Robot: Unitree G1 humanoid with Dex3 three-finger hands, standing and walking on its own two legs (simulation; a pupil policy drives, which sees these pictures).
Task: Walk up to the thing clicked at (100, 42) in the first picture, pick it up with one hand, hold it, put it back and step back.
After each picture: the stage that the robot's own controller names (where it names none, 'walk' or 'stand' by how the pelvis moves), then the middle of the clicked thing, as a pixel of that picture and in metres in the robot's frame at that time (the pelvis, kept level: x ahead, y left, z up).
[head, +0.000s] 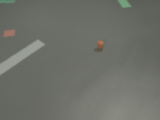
stand; (100, 46) +1.32 -0.19 -0.72
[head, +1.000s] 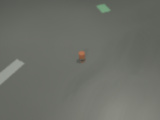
walk; (82, 57) +1.20 +0.12 -0.69
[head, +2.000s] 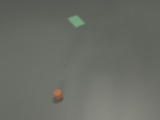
walk; (58, 95) +0.69 +0.29 -0.71
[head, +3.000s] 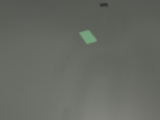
walk; out of the picture +0.43 +0.19 -0.71
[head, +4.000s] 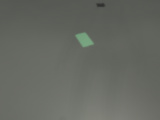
stand; out of the picture +0.34 +0.18 -0.72
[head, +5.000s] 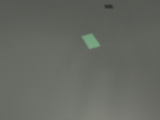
stand; out of the picture +0.32 +0.17 -0.72
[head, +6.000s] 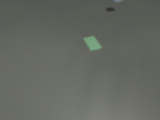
stand; out of the picture +0.34 +0.16 -0.72
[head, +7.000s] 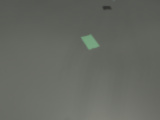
stand; out of the picture +0.34 +0.17 -0.73
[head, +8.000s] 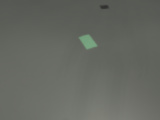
stand; out of the picture +0.33 +0.18 -0.73
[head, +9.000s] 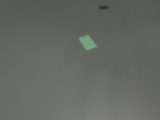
stand; out of the picture +0.32 +0.18 -0.73
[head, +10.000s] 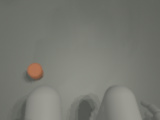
go down; (36, 72) +0.40 +0.20 -0.37
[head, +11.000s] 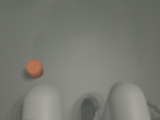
go down; (35, 69) +0.40 +0.21 -0.32
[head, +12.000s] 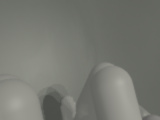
close in; out of the picture +0.39 +0.25 -0.23
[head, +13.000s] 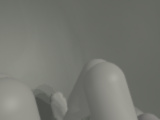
close; out of the picture +0.40 +0.26 -0.22
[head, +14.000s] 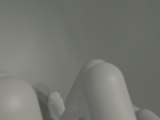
lift; out of the picture +0.38 +0.26 -0.23
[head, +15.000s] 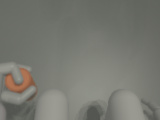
lift; (23, 85) +0.31 +0.22 -0.06
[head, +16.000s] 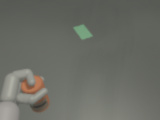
hold; (36, 94) +0.32 +0.17 +0.01
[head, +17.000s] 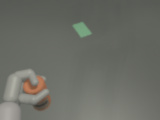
hold; (38, 94) +0.32 +0.17 -0.01
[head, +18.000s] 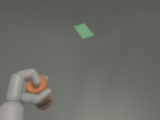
crouch; (40, 93) +0.32 +0.17 +0.00
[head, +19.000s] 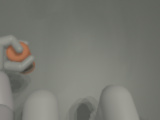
crouch; (22, 59) +0.42 +0.20 -0.11
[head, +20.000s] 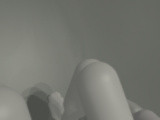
lower; out of the picture +0.41 +0.27 -0.23
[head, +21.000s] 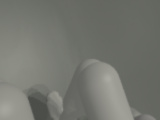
lower; out of the picture +0.41 +0.27 -0.23
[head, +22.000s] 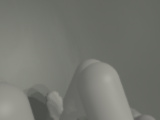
lower; out of the picture +0.41 +0.28 -0.23
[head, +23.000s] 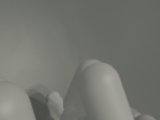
lower; out of the picture +0.41 +0.28 -0.23
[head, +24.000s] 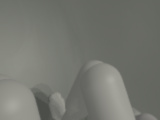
loosen; out of the picture +0.40 +0.27 -0.23
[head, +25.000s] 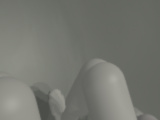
rise; out of the picture +0.39 +0.26 -0.23
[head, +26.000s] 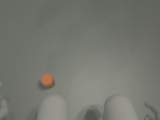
walk; (48, 81) +0.41 +0.19 -0.44
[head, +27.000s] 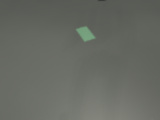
stand; out of the picture +0.34 +0.16 -0.66
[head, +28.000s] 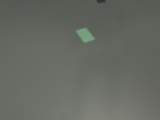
stand; out of the picture +0.36 +0.17 -0.67
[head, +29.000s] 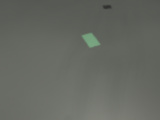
stand; out of the picture +0.36 +0.15 -0.71
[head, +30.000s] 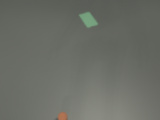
walk; (63, 118) +0.40 +0.12 -0.70
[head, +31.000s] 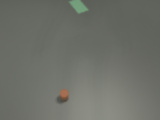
walk; (64, 95) +0.54 +0.11 -0.70
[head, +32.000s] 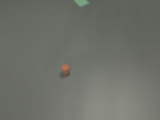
walk; (65, 70) +0.83 +0.21 -0.70
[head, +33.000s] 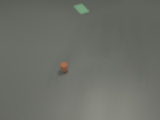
stand; (64, 68) +0.97 +0.19 -0.71
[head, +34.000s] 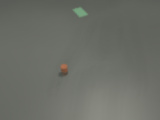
stand; (64, 70) +0.99 +0.20 -0.72
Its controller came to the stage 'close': yes
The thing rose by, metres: 0.69
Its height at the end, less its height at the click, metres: +0.00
